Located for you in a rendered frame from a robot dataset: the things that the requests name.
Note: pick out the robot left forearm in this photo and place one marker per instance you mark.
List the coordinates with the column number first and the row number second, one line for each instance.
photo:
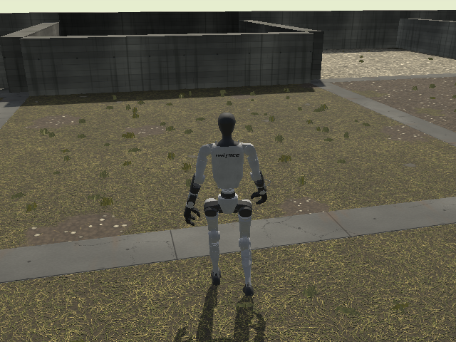
column 193, row 193

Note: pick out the robot right forearm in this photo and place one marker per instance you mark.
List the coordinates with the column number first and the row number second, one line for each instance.
column 260, row 185

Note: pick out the left robot shin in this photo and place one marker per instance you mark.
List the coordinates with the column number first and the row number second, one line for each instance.
column 214, row 254

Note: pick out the left robot hand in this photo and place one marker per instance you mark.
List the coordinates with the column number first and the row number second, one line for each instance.
column 188, row 216

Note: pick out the robot right thigh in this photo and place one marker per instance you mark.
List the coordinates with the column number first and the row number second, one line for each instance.
column 245, row 217

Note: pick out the right robot upper arm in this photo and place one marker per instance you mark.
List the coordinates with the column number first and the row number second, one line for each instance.
column 253, row 161

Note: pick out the right robot hand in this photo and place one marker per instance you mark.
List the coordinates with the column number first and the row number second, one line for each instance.
column 263, row 197

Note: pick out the left robot upper arm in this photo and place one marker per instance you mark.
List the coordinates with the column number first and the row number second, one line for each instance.
column 204, row 151

